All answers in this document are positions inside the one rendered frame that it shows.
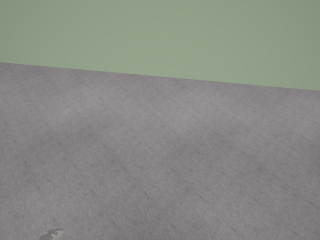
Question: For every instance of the robot left hand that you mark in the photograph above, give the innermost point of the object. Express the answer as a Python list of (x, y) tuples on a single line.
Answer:
[(53, 234)]

